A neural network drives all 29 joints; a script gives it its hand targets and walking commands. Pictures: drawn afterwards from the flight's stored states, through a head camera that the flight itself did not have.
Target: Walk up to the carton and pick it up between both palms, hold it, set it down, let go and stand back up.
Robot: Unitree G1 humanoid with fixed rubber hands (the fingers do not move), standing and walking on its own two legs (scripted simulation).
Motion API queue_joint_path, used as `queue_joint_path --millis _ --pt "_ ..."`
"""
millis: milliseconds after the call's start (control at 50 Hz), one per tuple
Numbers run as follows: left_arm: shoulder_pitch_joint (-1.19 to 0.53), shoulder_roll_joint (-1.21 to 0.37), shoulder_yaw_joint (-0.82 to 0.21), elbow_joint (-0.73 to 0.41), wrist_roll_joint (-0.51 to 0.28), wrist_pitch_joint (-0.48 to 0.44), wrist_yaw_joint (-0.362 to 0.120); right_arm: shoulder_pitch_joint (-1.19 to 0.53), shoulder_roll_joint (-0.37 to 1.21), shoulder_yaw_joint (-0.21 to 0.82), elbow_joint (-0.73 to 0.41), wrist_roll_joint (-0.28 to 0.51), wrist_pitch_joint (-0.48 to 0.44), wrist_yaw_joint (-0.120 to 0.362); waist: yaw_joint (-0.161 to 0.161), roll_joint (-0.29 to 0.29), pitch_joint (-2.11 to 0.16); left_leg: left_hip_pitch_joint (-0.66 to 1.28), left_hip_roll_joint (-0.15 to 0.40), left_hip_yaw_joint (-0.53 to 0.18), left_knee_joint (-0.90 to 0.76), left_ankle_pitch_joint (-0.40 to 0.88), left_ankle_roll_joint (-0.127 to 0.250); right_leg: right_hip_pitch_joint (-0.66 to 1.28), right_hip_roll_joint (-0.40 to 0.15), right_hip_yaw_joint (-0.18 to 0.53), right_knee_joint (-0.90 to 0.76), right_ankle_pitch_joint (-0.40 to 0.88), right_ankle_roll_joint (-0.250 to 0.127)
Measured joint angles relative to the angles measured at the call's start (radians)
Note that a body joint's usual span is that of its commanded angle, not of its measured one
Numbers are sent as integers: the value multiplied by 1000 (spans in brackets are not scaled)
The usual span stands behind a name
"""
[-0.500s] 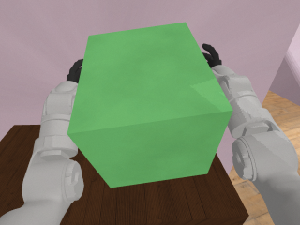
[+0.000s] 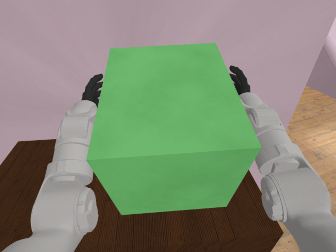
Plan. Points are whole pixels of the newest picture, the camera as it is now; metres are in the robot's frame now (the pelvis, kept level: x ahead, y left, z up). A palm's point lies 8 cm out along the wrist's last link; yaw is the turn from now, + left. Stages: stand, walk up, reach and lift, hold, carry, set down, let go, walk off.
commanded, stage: set down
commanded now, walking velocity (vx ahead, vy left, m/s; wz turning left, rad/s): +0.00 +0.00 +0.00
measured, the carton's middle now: (168, 128) +0.37 -0.01 +0.18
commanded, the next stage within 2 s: none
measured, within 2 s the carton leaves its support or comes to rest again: rests again in 1.66 s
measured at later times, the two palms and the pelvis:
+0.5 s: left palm (92, 124) +0.40 +0.18 +0.18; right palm (230, 110) +0.40 -0.17 +0.21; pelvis +0.01 +0.00 +0.00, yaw +1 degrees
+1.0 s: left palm (92, 132) +0.41 +0.19 +0.15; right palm (224, 116) +0.42 -0.16 +0.18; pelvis +0.01 +0.00 +0.00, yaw +0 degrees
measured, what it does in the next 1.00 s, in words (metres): stands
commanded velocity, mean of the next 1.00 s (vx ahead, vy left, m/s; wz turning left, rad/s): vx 0.00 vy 0.00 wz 0.00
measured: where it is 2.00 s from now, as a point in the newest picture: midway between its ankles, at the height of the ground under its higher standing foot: outside the picture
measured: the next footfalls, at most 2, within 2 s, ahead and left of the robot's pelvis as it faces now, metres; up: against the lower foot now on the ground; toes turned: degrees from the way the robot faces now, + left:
none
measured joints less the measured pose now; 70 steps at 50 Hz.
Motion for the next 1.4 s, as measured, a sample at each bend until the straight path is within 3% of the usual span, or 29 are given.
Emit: queue_joint_path --millis 140,300,500,680,820,900,1120,1400 --pt "39 2 -10 3 -6 -32 4 -4 11 14 17 -16 -10 -4 19 -25 5 -12 10 1 -5 0 -9 -12 8 -2 -6 3 -8" --pt "162 15 -75 -89 -51 -54 51 76 54 29 -40 7 -57 -48 -1 -42 1 -32 10 -24 18 -17 -14 -2 11 -31 -28 1 -13" --pt "163 -5 -72 -80 -32 -75 41 135 50 4 -82 -17 -73 -27 -13 -26 19 -15 3 -11 26 -28 -3 16 1 -24 -29 -4 -2" --pt "119 -19 -34 8 -13 -116 5 120 36 -13 -30 -57 -90 8 6 -14 24 -5 2 20 7 -20 6 4 -5 2 -19 -2 5" --pt "118 -14 -47 52 -20 -154 19 107 45 -35 4 -89 -109 19 22 -21 19 -28 9 23 5 -15 2 -18 0 1 -27 7 2" --pt "109 -4 -42 92 -15 -176 2 94 57 -68 38 -129 -125 42 34 -32 30 -30 10 23 -5 -8 0 -25 1 -1 -27 9 0" --pt "103 20 -85 165 -37 -258 -4 130 85 -118 43 -185 -181 41 34 -35 22 -76 9 17 -11 0 -1 -65 -2 -15 -37 15 0" --pt "111 -10 -74 192 -41 -339 12 191 73 -108 4 -189 -229 35 49 -4 21 -113 12 39 -6 -3 6 -103 -4 -4 -42 23 7"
